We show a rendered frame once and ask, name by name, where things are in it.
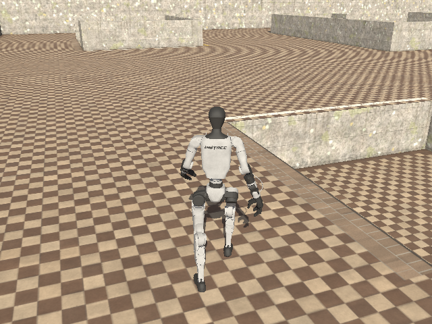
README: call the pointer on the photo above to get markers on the left robot upper arm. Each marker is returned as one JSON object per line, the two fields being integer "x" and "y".
{"x": 191, "y": 151}

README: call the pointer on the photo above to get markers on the robot torso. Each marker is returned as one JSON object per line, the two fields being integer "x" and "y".
{"x": 216, "y": 159}

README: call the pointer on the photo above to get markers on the robot head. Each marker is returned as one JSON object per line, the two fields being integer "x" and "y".
{"x": 217, "y": 118}

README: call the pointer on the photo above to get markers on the right robot upper arm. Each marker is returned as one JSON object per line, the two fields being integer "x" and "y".
{"x": 241, "y": 154}

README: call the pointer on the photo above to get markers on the left robot forearm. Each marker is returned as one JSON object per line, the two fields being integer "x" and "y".
{"x": 183, "y": 170}

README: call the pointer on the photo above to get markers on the right robot hand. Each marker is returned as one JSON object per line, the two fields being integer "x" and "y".
{"x": 259, "y": 205}

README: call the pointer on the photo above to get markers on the left robot hand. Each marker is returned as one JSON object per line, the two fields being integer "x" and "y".
{"x": 191, "y": 172}

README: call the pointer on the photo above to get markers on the right robot forearm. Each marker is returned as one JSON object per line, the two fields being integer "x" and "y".
{"x": 252, "y": 186}

